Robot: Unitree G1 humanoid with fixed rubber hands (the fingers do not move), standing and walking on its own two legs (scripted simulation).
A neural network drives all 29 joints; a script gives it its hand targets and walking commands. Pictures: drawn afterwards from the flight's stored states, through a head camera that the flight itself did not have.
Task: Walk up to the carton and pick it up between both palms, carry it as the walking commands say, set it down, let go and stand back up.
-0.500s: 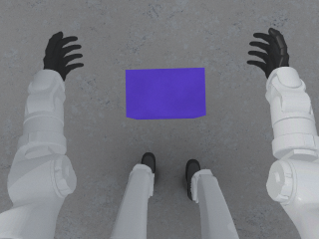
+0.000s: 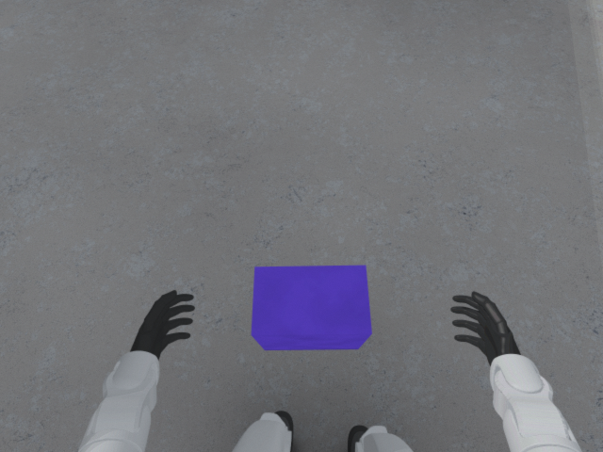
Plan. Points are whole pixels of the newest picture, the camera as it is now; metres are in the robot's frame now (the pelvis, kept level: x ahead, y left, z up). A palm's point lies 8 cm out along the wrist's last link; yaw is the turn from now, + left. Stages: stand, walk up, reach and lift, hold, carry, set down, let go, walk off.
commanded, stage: let go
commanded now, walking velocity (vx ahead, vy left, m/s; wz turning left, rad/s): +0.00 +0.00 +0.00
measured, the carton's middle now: (310, 311) +0.42 +0.04 -0.61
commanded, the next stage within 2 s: stand in 0.68 s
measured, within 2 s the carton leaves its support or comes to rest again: neither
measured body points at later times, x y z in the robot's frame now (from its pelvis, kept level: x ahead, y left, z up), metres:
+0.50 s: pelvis +0.01 -0.02 +0.02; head +0.02 -0.02 +0.47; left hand +0.19 +0.22 -0.05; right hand +0.19 -0.25 -0.05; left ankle +0.02 +0.12 -0.72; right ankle -0.01 -0.12 -0.72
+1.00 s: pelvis +0.03 -0.01 +0.02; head +0.03 +0.00 +0.47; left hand +0.17 +0.29 -0.07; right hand +0.17 -0.31 -0.06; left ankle +0.02 +0.12 -0.72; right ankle -0.01 -0.12 -0.72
